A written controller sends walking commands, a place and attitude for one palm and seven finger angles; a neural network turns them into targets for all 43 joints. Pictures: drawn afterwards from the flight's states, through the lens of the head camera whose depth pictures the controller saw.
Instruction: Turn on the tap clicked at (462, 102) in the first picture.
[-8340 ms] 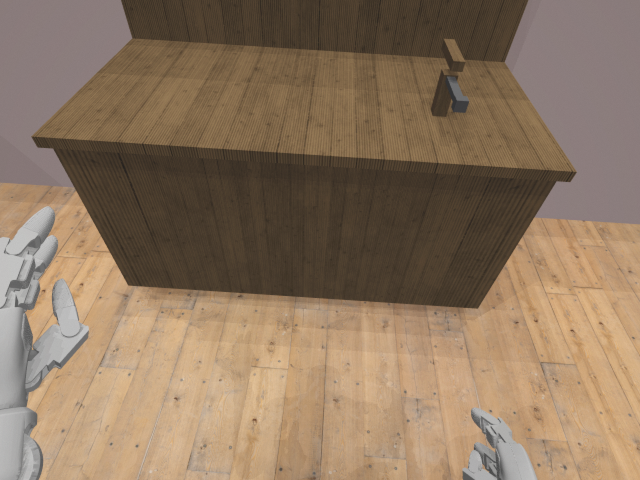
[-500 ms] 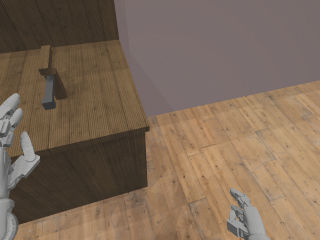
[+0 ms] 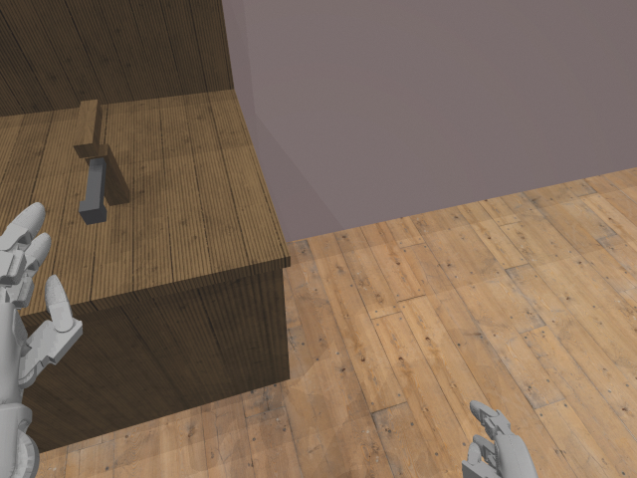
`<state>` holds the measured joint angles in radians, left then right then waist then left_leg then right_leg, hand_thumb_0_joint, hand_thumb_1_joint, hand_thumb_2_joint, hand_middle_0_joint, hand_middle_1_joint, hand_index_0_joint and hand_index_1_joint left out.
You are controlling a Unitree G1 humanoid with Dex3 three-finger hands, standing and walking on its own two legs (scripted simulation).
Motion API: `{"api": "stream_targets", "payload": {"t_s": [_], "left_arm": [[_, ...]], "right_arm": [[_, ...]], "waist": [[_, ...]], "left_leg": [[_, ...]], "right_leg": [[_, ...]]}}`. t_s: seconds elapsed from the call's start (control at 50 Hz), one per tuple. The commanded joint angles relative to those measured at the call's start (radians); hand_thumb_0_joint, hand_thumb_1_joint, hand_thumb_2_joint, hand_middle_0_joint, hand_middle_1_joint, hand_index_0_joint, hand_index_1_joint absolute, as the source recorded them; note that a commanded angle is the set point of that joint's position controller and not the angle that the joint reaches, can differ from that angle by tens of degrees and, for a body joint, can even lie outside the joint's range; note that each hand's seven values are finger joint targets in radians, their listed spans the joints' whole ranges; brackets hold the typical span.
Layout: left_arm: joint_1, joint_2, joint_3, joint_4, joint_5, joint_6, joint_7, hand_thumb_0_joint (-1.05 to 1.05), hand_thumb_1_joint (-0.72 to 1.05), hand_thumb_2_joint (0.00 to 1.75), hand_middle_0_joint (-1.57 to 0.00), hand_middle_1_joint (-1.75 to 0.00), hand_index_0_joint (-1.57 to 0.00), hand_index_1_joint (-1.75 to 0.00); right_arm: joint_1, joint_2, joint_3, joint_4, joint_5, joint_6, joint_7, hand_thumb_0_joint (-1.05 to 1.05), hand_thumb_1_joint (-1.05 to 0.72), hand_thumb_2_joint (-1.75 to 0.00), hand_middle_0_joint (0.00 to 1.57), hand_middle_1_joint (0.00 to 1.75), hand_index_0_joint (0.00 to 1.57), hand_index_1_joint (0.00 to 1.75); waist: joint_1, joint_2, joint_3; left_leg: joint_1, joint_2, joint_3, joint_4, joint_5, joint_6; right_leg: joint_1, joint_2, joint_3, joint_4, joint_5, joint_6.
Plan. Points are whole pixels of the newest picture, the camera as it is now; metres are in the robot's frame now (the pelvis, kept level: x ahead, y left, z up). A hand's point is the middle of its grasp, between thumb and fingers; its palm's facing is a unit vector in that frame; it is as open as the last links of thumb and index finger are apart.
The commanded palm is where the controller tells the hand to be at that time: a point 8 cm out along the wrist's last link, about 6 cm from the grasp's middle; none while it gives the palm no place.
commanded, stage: look again from close up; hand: left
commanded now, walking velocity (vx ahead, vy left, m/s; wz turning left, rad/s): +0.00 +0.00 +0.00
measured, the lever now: (93, 211) +0.46 +0.38 +0.05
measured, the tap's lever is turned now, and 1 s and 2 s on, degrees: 0 0 0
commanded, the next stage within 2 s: shuffle to correct the standing spot in 0.26 s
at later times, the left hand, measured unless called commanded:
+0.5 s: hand (67, 330) +0.21 +0.25 +0.15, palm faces +0.41 -0.84 -0.35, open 7.4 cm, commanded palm +0.16 +0.29 +0.17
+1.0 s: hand (88, 262) +0.29 +0.26 +0.16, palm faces +0.38 -0.83 -0.41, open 7.4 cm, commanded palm +0.22 +0.30 +0.17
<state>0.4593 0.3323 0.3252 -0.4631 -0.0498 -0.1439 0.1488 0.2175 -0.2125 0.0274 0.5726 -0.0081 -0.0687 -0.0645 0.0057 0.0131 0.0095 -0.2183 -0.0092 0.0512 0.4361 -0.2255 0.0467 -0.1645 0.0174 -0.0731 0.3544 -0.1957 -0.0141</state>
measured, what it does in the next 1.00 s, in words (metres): lifts its right foot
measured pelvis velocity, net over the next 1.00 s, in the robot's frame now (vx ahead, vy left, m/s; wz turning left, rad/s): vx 0.07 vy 0.02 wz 0.00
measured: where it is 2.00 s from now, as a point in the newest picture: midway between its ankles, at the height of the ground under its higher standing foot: outside the picture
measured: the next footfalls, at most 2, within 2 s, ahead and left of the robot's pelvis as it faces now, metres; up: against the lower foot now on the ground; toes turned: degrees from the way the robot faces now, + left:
right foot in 1.12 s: +0.16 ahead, -0.06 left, +0.00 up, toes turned -4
left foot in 1.42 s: +0.25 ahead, +0.22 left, +0.00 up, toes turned +4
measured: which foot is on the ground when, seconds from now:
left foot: down 0.00-1.00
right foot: down 0.00-0.90, up 0.92-1.00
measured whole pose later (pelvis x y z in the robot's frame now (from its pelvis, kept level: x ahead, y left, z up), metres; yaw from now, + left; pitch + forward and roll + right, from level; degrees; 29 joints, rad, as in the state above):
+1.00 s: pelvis +0.07 +0.02 -0.02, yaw +0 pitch +0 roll +0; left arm 0.49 0.38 0.38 -0.54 -0.06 -0.19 0.15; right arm 0.21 -0.18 0.01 0.58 -0.01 -0.07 -0.03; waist -0.03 -0.01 0.04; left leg -0.18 -0.07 0.07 0.58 -0.41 0.09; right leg -0.41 -0.02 -0.06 0.97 -0.46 -0.01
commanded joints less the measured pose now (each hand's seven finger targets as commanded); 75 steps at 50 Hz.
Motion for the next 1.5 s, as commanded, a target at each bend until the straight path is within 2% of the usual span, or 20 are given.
{"api": "stream_targets", "payload": {"t_s": [0.0, 0.34, 0.5, 0.66, 0.78, 0.82, 0.84, 0.88, 0.94, 1.04, 1.06, 1.08, 1.1, 1.12, 1.14, 1.18, 1.26, 1.34, 1.4, 1.48], "left_arm": [[-0.05, 0.156, 0.113, -0.2, -0.003, -0.066, 0.015, 0.0, 0.9, 0.9, -0.2, -0.3, -0.2, -0.3], [-0.084, 0.166, 0.111, -0.216, -0.001, -0.055, 0.015, 0.0, 0.9, 0.9, -0.2, -0.3, -0.2, -0.3], [-0.071, 0.158, 0.103, -0.206, 0.0, -0.07, 0.018, 0.0, 0.9, 0.9, -0.2, -0.3, -0.2, -0.3], [-0.091, 0.178, 0.125, -0.231, -0.002, -0.093, 0.022, 0.0, 0.9, 0.9, -0.2, -0.3, -0.2, -0.3], [-0.071, 0.207, 0.155, -0.257, -0.007, -0.116, 0.024, 0.0, 0.9, 0.9, -0.2, -0.3, -0.2, -0.3], [-0.055, 0.215, 0.173, -0.268, -0.012, -0.119, 0.022, 0.0, 0.9, 0.9, -0.2, -0.3, -0.2, -0.3], [-0.061, 0.22, 0.182, -0.31, -0.017, -0.12, 0.018, 0.0, 0.9, 0.9, -0.2, -0.3, -0.2, -0.3], [-0.061, 0.222, 0.169, -0.358, -0.007, -0.127, 0.01, 0.0, 0.9, 0.9, -0.2, -0.3, -0.2, -0.3], [-0.008, 0.224, 0.189, -0.315, -0.012, -0.115, 0.013, 0.0, 0.9, 0.9, -0.2, -0.3, -0.2, -0.3], [0.079, 0.199, 0.189, -0.238, -0.02, -0.107, 0.008, 0.0, 0.9, 0.9, -0.2, -0.3, -0.2, -0.3], [0.073, 0.198, 0.193, -0.216, -0.022, -0.109, 0.007, 0.0, 0.9, 0.9, -0.2, -0.3, -0.2, -0.3], [0.066, 0.208, 0.201, -0.192, -0.017, -0.112, 0.008, 0.0, 0.9, 0.9, -0.2, -0.3, -0.2, -0.3], [0.044, 0.237, 0.224, -0.174, -0.02, -0.121, 0.008, 0.0, 0.9, 0.9, -0.2, -0.3, -0.2, -0.3], [0.043, 0.211, 0.212, -0.155, -0.028, -0.142, -0.003, 0.0, 0.9, 0.9, -0.2, -0.3, -0.2, -0.3], [0.02, 0.233, 0.218, -0.191, -0.025, -0.149, -0.012, 0.0, 0.9, 0.9, -0.2, -0.3, -0.2, -0.3], [-0.044, 0.209, 0.169, -0.23, 0.001, -0.165, -0.018, 0.0, 0.9, 0.9, -0.2, -0.3, -0.2, -0.3], [-0.146, 0.22, 0.147, -0.27, 0.012, -0.156, 0.004, 0.0, 0.9, 0.9, -0.2, -0.3, -0.2, -0.3], [-0.057, 0.218, 0.171, -0.281, -0.004, -0.111, 0.021, 0.0, 0.9, 0.9, -0.2, -0.3, -0.2, -0.3], [-0.072, 0.209, 0.176, -0.327, -0.014, -0.095, 0.019, 0.0, 0.9, 0.9, -0.2, -0.3, -0.2, -0.3], [-0.052, 0.174, 0.157, -0.282, -0.017, -0.064, -0.002, 0.0, 0.9, 0.9, -0.2, -0.3, -0.2, -0.3]], "right_arm": [[-0.096, -0.11, -0.05, -0.163, 0.003, -0.048, -0.012, 0.0, -0.9, -0.9, 0.2, 0.3, 0.2, 0.3], [-0.101, -0.106, -0.049, -0.164, 0.001, -0.042, -0.015, 0.0, -0.9, -0.9, 0.2, 0.3, 0.2, 0.3], [-0.102, -0.115, -0.06, -0.16, -0.004, -0.045, -0.014, 0.0, -0.9, -0.9, 0.2, 0.3, 0.2, 0.3], [-0.096, -0.117, -0.064, -0.149, 0.005, -0.05, -0.01, 0.0, -0.9, -0.9, 0.2, 0.3, 0.2, 0.3], [-0.099, -0.11, -0.072, -0.141, 0.021, -0.032, 0.016, 0.0, -0.9, -0.9, 0.2, 0.3, 0.2, 0.3], [-0.093, -0.112, -0.07, -0.14, 0.023, -0.022, 0.019, 0.0, -0.9, -0.9, 0.2, 0.3, 0.2, 0.3], [-0.092, -0.119, -0.07, -0.147, 0.023, -0.022, 0.016, 0.0, -0.9, -0.9, 0.2, 0.3, 0.2, 0.3], [-0.074, -0.109, -0.075, -0.151, 0.0, -0.038, 0.027, 0.0, -0.9, -0.9, 0.2, 0.3, 0.2, 0.3], [-0.076, -0.112, -0.076, -0.145, 0.0, -0.047, 0.028, 0.0, -0.9, -0.9, 0.2, 0.3, 0.2, 0.3], [-0.083, -0.112, -0.06, -0.143, 0.001, -0.041, 0.014, 0.0, -0.9, -0.9, 0.2, 0.3, 0.2, 0.3], [-0.092, -0.117, -0.064, -0.142, 0.003, -0.037, 0.012, 0.0, -0.9, -0.9, 0.2, 0.3, 0.2, 0.3], [-0.096, -0.121, -0.071, -0.143, 0.01, -0.033, 0.013, 0.0, -0.9, -0.9, 0.2, 0.3, 0.2, 0.3], [-0.088, -0.113, -0.086, -0.151, 0.013, -0.036, 0.017, 0.0, -0.9, -0.9, 0.2, 0.3, 0.2, 0.3], [-0.062, -0.155, -0.106, -0.14, 0.011, -0.032, 0.027, 0.0, -0.9, -0.9, 0.2, 0.3, 0.2, 0.3], [-0.068, -0.149, -0.108, -0.135, 0.011, -0.018, 0.041, 0.0, -0.9, -0.9, 0.2, 0.3, 0.2, 0.3], [-0.103, -0.131, -0.079, -0.118, 0.01, -0.005, 0.053, 0.0, -0.9, -0.9, 0.2, 0.3, 0.2, 0.3], [-0.141, -0.094, -0.061, -0.115, 0.013, -0.013, 0.017, 0.0, -0.9, -0.9, 0.2, 0.3, 0.2, 0.3], [-0.142, -0.073, -0.064, -0.122, 0.012, -0.044, -0.008, 0.0, -0.9, -0.9, 0.2, 0.3, 0.2, 0.3], [-0.134, -0.1, -0.073, -0.15, 0.026, -0.049, -0.023, 0.0, -0.9, -0.9, 0.2, 0.3, 0.2, 0.3], [-0.132, -0.084, -0.057, -0.155, 0.023, -0.06, -0.014, 0.0, -0.9, -0.9, 0.2, 0.3, 0.2, 0.3]], "waist": [[0.003, 0.031, -0.121], [0.005, 0.052, -0.112], [-0.008, 0.051, -0.073], [-0.014, 0.027, -0.095], [-0.01, -0.064, -0.115], [-0.028, 0.027, -0.121], [-0.04, 0.167, -0.127], [-0.052, 0.261, -0.1], [-0.036, 0.096, -0.071], [-0.016, 0.133, -0.131], [-0.001, 0.097, -0.158], [0.016, -0.012, -0.206], [0.01, -0.219, -0.252], [-0.007, -0.166, -0.207], [0.001, -0.133, -0.139], [-0.015, -0.034, -0.016], [-0.008, -0.064, -0.024], [0.011, -0.086, -0.058], [0.015, 0.085, -0.104], [0.011, 0.191, -0.07]], "left_leg": [[-0.015, 0.064, -0.093, -0.085, 0.139, -0.043], [-0.014, 0.056, -0.097, -0.117, 0.105, -0.048], [-0.133, 0.083, -0.156, -0.092, -0.256, 0.006], [-0.146, 0.079, -0.148, 0.075, -0.014, 0.013], [-0.187, 0.023, -0.031, 0.266, 0.136, -0.018], [-0.049, 0.053, -0.099, 0.15, 0.249, 0.005], [0.099, 0.109, -0.208, 0.068, 0.441, 0.021], [0.362, 0.247, -0.445, -0.036, 0.683, 0.06], [0.299, 0.223, -0.327, -0.038, 0.589, 0.086], [0.063, 0.128, -0.09, 0.098, 0.543, 0.014], [-0.052, 0.114, -0.082, 0.213, 0.476, 0.001], [-0.262, 0.08, -0.059, 0.438, 0.322, -0.009], [-0.472, -0.031, -0.003, 0.76, -0.072, -0.021], [-0.48, -0.026, -0.113, 0.918, -0.234, -0.029], [-0.475, 0.006, -0.158, 0.959, -0.23, -0.039], [-0.473, 0.108, -0.19, 0.901, -0.173, -0.048], [-0.19, 0.102, -0.05, 0.536, -0.059, -0.047], [0.022, 0.037, 0.047, 0.157, 0.082, -0.049], [0.075, 0.158, -0.143, 0.002, 0.279, -0.021], [-0.088, 0.21, -0.189, -0.109, 0.206, -0.006]], "right_leg": [[0.082, -0.055, 0.095, -0.038, 0.164, -0.002], [0.084, -0.041, 0.084, -0.052, 0.135, 0.004], [0.036, -0.067, 0.105, 0.026, -0.126, -0.027], [0.054, -0.116, 0.134, 0.156, 0.063, -0.066], [0.137, -0.237, 0.235, 0.223, 0.309, -0.126], [0.017, -0.161, 0.135, 0.352, 0.283, -0.073], [-0.134, -0.071, 0.028, 0.492, 0.209, -0.016], [-0.497, -0.007, 0.019, 0.706, -0.347, 0.004], [-0.491, -0.042, -0.007, 0.635, -0.269, -0.002], [-0.055, -0.009, -0.108, 0.2, -0.039, -0.011], [0.121, -0.02, -0.095, 0.122, 0.052, -0.026], [0.353, -0.128, 0.038, 0.12, 0.158, -0.089], [0.466, -0.37, 0.426, 0.09, 0.289, -0.213], [0.292, -0.457, 0.607, -0.027, 0.141, -0.222], [0.167, -0.45, 0.614, -0.072, -0.03, -0.211], [0.001, -0.411, 0.435, -0.053, 0.011, -0.202], [-0.166, -0.27, 0.11, -0.029, 0.187, -0.121], [-0.093, -0.202, 0.052, 0.054, 0.134, -0.072], [-0.096, -0.055, 0.017, 0.2, -0.039, 0.017], [-0.021, 0.0, 0.015, 0.209, -0.129, 0.031]]}}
